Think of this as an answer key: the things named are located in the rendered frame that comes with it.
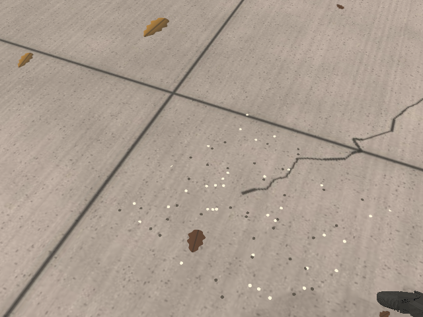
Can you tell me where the robot right hand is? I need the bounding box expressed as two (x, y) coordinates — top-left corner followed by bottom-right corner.
(377, 291), (423, 317)

